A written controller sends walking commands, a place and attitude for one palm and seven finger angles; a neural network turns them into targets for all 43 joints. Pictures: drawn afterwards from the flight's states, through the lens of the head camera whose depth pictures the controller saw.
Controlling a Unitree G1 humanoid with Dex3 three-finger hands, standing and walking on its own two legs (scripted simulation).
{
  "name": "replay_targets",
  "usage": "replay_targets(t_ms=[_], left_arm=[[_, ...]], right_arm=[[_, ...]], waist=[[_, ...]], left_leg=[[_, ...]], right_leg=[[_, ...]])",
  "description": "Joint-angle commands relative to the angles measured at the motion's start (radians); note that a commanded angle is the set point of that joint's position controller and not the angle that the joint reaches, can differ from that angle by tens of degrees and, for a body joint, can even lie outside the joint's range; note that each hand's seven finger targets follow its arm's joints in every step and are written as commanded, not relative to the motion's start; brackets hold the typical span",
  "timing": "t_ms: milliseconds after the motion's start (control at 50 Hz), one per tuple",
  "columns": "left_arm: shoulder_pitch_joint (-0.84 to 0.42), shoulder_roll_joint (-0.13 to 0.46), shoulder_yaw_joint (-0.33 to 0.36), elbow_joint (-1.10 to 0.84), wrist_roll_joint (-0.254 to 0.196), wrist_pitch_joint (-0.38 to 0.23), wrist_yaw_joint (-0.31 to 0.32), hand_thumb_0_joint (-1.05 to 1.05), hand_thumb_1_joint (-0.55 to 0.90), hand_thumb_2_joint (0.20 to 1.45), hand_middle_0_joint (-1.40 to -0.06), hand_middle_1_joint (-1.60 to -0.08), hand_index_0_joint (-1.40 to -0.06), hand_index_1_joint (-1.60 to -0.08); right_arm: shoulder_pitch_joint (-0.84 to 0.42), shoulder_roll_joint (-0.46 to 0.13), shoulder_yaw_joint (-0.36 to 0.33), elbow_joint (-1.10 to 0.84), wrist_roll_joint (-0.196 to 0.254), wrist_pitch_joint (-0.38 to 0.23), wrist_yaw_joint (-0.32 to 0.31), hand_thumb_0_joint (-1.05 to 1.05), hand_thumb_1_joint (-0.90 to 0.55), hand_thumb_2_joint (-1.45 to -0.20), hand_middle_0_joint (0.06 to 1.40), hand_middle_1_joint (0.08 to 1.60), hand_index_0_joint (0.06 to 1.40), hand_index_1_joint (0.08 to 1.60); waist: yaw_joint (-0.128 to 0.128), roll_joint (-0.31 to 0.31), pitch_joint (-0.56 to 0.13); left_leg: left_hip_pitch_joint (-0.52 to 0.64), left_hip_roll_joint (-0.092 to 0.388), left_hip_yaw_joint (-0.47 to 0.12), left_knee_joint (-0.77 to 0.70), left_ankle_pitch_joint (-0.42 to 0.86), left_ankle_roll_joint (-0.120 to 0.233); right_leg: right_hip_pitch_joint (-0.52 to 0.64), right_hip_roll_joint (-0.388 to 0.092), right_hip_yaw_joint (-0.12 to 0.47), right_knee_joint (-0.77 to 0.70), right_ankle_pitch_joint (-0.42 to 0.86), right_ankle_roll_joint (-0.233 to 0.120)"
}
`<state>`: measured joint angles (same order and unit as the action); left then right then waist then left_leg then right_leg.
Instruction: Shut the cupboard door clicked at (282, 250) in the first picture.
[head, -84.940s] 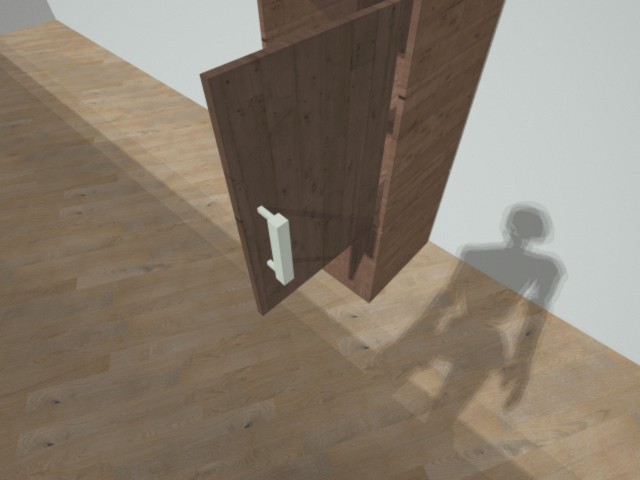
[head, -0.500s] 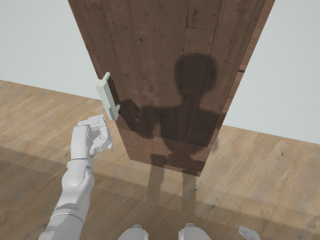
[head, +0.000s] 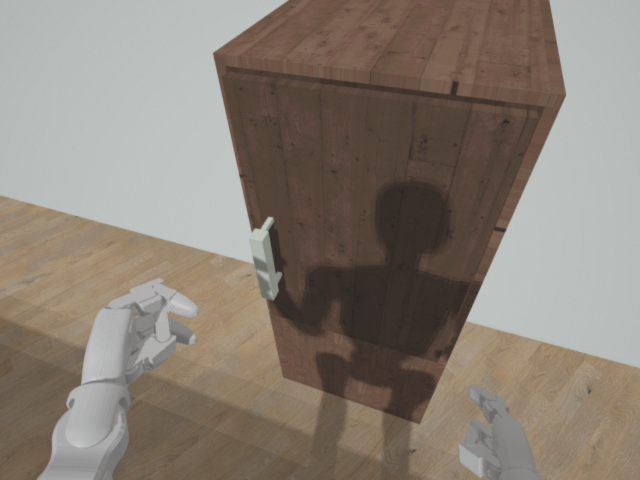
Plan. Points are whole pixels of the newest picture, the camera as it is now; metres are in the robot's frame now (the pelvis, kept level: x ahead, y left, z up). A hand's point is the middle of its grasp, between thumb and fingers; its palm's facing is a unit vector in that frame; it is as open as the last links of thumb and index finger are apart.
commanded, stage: draw the hand back to the body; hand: left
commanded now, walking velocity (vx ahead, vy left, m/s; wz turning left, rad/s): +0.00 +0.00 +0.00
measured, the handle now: (269, 258) +0.53 +0.15 -0.08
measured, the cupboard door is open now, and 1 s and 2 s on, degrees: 1 1 1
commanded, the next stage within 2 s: step back with the hand held close in 0.76 s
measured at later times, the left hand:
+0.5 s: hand (10, 347) +0.18 +0.29 +0.18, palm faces +0.48 -0.77 -0.42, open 6.9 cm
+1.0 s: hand (36, 360) +0.17 +0.26 +0.18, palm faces +0.46 -0.78 -0.42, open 7.4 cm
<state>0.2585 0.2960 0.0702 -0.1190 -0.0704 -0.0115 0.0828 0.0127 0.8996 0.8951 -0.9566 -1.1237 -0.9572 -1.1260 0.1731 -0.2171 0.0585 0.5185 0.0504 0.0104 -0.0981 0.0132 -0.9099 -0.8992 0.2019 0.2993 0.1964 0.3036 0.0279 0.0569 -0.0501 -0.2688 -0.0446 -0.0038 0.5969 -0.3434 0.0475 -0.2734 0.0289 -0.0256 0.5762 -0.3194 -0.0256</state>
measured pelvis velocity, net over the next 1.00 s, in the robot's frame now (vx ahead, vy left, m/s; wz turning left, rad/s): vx -0.02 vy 0.00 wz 0.00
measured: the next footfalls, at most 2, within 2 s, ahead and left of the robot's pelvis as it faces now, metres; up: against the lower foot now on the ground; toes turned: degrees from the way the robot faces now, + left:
none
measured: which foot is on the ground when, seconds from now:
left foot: down 0.00-1.00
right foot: down 0.00-1.00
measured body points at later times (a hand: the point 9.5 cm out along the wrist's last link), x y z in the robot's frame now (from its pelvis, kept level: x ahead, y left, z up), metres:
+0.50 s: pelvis +0.00 +0.01 +0.01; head -0.03 -0.01 +0.46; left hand +0.15 +0.32 +0.20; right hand +0.18 -0.20 -0.08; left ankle -0.02 +0.09 -0.73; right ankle -0.01 -0.10 -0.73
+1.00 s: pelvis -0.02 +0.00 +0.01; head -0.05 -0.04 +0.46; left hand +0.14 +0.30 +0.20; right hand +0.16 -0.23 -0.08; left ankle -0.02 +0.09 -0.73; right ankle -0.01 -0.10 -0.73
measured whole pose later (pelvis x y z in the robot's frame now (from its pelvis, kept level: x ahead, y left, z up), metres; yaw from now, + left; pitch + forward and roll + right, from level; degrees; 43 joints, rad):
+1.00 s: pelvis -0.02 +0.00 +0.01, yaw +0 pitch -2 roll -1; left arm 0.48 0.35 0.36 -0.36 -0.08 -0.10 0.11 0.01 0.89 0.89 -0.21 -0.30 -0.21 -0.31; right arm 0.20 -0.24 0.02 0.61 0.03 -0.06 -0.07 0.02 -0.91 -0.90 0.20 0.30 0.20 0.30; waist 0.03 0.10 -0.05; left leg -0.19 -0.03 -0.01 0.49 -0.27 0.04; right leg -0.17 0.05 -0.03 0.41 -0.22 -0.03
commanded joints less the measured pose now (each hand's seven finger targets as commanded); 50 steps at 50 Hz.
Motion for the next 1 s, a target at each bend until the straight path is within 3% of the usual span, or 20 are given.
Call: replay_targets(t_ms=[0,140,180,240,320,360,380,420,520,580,640,700,740,840,860,880,900,920,980], left_arm=[[-0.096,0.142,0.12,-0.315,-0.002,-0.032,0.017,0.0,0.9,0.9,-0.695,-0.84,-0.695,-0.84],[-0.005,0.211,0.244,-0.413,-0.005,-0.017,0.029,0.0,0.9,0.9,-0.502,-0.63,-0.502,-0.63],[0.005,0.206,0.253,-0.453,-0.003,-0.019,0.029,0.0,0.9,0.9,-0.447,-0.57,-0.447,-0.57],[0.043,0.247,0.317,-0.487,-0.005,-0.027,0.035,0.0,0.9,0.9,-0.365,-0.48,-0.365,-0.48],[0.076,0.266,0.376,-0.502,-0.011,-0.039,0.039,0.0,0.9,0.9,-0.255,-0.36,-0.255,-0.36],[0.096,0.291,0.42,-0.515,-0.017,-0.05,0.041,0.0,0.9,0.9,-0.2,-0.3,-0.2,-0.3],[0.104,0.244,0.379,-0.476,-0.012,-0.049,0.037,0.0,0.9,0.9,-0.2,-0.3,-0.2,-0.3],[0.104,0.211,0.349,-0.435,-0.013,-0.047,0.034,0.0,0.9,0.9,-0.2,-0.3,-0.2,-0.3],[0.071,0.241,0.364,-0.461,-0.007,-0.066,0.041,0.0,0.9,0.9,-0.2,-0.3,-0.2,-0.3],[0.049,0.266,0.379,-0.517,-0.001,-0.079,0.046,0.0,0.9,0.9,-0.2,-0.3,-0.2,-0.3],[0.067,0.289,0.408,-0.506,-0.003,-0.08,0.051,0.0,0.9,0.9,-0.2,-0.3,-0.2,-0.3],[0.073,0.258,0.386,-0.483,-0.006,-0.083,0.048,0.0,0.9,0.9,-0.2,-0.3,-0.2,-0.3],[0.091,0.26,0.397,-0.458,-0.008,-0.081,0.045,0.0,0.9,0.9,-0.2,-0.3,-0.2,-0.3],[0.103,0.244,0.383,-0.436,-0.011,-0.083,0.039,0.0,0.9,0.9,-0.2,-0.3,-0.2,-0.3],[0.093,0.24,0.376,-0.451,-0.014,-0.086,0.039,0.0,0.9,0.9,-0.2,-0.3,-0.2,-0.3],[0.007,0.34,0.482,-0.504,-0.007,-0.134,0.048,0.0,0.9,0.9,-0.2,-0.3,-0.2,-0.3],[0.102,0.275,0.439,-0.418,-0.015,-0.148,0.046,0.0,0.9,0.9,-0.2,-0.3,-0.2,-0.3],[0.133,0.253,0.413,-0.408,-0.01,-0.16,0.044,0.0,0.9,0.9,-0.2,-0.3,-0.2,-0.3],[0.17,0.256,0.411,-0.419,-0.006,-0.192,0.05,0.0,0.9,0.9,-0.2,-0.3,-0.2,-0.3]], right_arm=[[-0.082,-0.096,-0.035,-0.124,-0.011,-0.066,0.005,0.0,-0.9,-0.9,0.2,0.3,0.2,0.3],[-0.098,-0.104,-0.041,-0.098,-0.026,-0.096,0.022,0.0,-0.9,-0.9,0.2,0.3,0.2,0.3],[-0.102,-0.099,-0.04,-0.094,-0.025,-0.1,0.027,0.0,-0.9,-0.9,0.2,0.3,0.2,0.3],[-0.106,-0.106,-0.047,-0.085,-0.025,-0.113,0.031,0.0,-0.9,-0.9,0.2,0.3,0.2,0.3],[-0.115,-0.103,-0.052,-0.08,-0.02,-0.121,0.032,0.0,-0.9,-0.9,0.2,0.3,0.2,0.3],[-0.117,-0.107,-0.056,-0.077,-0.019,-0.129,0.029,0.0,-0.9,-0.9,0.2,0.3,0.2,0.3],[-0.115,-0.107,-0.055,-0.067,-0.019,-0.129,0.031,0.0,-0.9,-0.9,0.2,0.3,0.2,0.3],[-0.109,-0.116,-0.06,-0.066,-0.019,-0.129,0.035,0.0,-0.9,-0.9,0.2,0.3,0.2,0.3],[-0.118,-0.121,-0.066,-0.065,-0.02,-0.139,0.029,0.0,-0.9,-0.9,0.2,0.3,0.2,0.3],[-0.126,-0.114,-0.063,-0.062,-0.021,-0.153,0.024,0.0,-0.9,-0.9,0.2,0.3,0.2,0.3],[-0.126,-0.113,-0.061,-0.052,-0.022,-0.165,0.019,0.0,-0.9,-0.9,0.2,0.3,0.2,0.3],[-0.126,-0.104,-0.058,-0.05,-0.02,-0.168,0.02,0.0,-0.9,-0.9,0.2,0.3,0.2,0.3],[-0.124,-0.11,-0.064,-0.047,-0.021,-0.17,0.019,0.0,-0.9,-0.9,0.2,0.3,0.2,0.3],[-0.125,-0.111,-0.066,-0.049,-0.02,-0.167,0.023,0.0,-0.9,-0.9,0.2,0.3,0.2,0.3],[-0.124,-0.109,-0.065,-0.053,-0.02,-0.165,0.024,0.0,-0.9,-0.9,0.2,0.3,0.2,0.3],[-0.106,-0.142,-0.081,-0.083,-0.018,-0.145,0.025,0.0,-0.9,-0.9,0.2,0.3,0.2,0.3],[-0.099,-0.125,-0.079,-0.062,-0.021,-0.133,0.023,0.0,-0.9,-0.9,0.2,0.3,0.2,0.3],[-0.098,-0.125,-0.083,-0.06,-0.025,-0.119,0.026,0.0,-0.9,-0.9,0.2,0.3,0.2,0.3],[-0.091,-0.125,-0.095,-0.052,-0.027,-0.097,0.025,0.0,-0.9,-0.9,0.2,0.3,0.2,0.3]], waist=[[0.0,0.025,-0.106],[0.02,-0.01,-0.09],[0.019,0.042,-0.079],[0.031,0.022,-0.083],[0.036,0.032,-0.035],[0.043,0.029,-0.045],[0.035,0.031,-0.003],[0.026,-0.012,0.043],[0.033,-0.013,0.005],[0.039,0.063,-0.026],[0.046,0.053,0.001],[0.039,0.051,0.047],[0.041,0.014,0.05],[0.039,0.007,0.053],[0.035,0.004,0.035],[-0.006,0.01,0.049],[-0.013,-0.039,0.031],[-0.017,-0.067,0.031],[-0.023,-0.065,-0.026]], left_leg=[[0.12,0.067,-0.049,-0.146,0.402,-0.027],[0.145,0.073,-0.053,-0.189,0.47,-0.039],[0.158,0.078,-0.057,-0.199,0.486,-0.05],[0.157,0.082,-0.065,-0.208,0.493,-0.056],[0.131,0.081,-0.063,-0.233,0.395,-0.058],[0.124,0.08,-0.063,-0.238,0.377,-0.056],[0.115,0.082,-0.063,-0.244,0.356,-0.058],[0.099,0.081,-0.066,-0.257,0.282,-0.053],[0.096,0.074,-0.065,-0.265,0.207,-0.034],[0.104,0.07,-0.062,-0.263,0.206,-0.034],[0.085,0.067,-0.061,-0.264,0.204,-0.034],[0.08,0.067,-0.054,-0.267,0.183,-0.035],[0.079,0.069,-0.051,-0.265,0.186,-0.03],[0.083,0.066,-0.042,-0.261,0.172,-0.023],[0.09,0.064,-0.038,-0.259,0.169,-0.02],[0.01,0.08,-0.069,-0.21,0.08,0.009],[0.04,0.069,-0.075,-0.168,0.085,0.009],[0.043,0.068,-0.069,-0.135,0.093,0.007],[0.036,0.074,-0.067,-0.106,0.147,-0.002]], right_leg=[[0.124,-0.04,0.008,-0.113,0.319,0.005],[0.193,-0.038,0.005,-0.161,0.355,0.005],[0.193,-0.04,0.003,-0.162,0.341,0.005],[0.211,-0.033,0.001,-0.173,0.337,0.003],[0.201,-0.03,0.0,-0.18,0.277,0.003],[0.217,-0.03,0.004,-0.182,0.272,0.002],[0.19,-0.029,0.0,-0.184,0.248,0.003],[0.163,-0.03,0.0,-0.195,0.206,0.005],[0.185,-0.034,0.011,-0.197,0.166,0.005],[0.206,-0.035,0.017,-0.194,0.171,0.001],[0.204,-0.031,0.016,-0.204,0.17,0.0],[0.177,-0.032,0.02,-0.21,0.149,-0.001],[0.174,-0.03,0.022,-0.221,0.149,0.002],[0.164,-0.034,0.03,-0.229,0.13,0.005],[0.172,-0.04,0.035,-0.229,0.124,0.006],[0.106,-0.1,0.159,-0.284,0.097,0.003],[0.064,-0.135,0.182,-0.314,0.055,-0.008],[0.023,-0.156,0.203,-0.335,0.027,-0.015],[0.029,-0.187,0.19,-0.294,0.105,-0.032]])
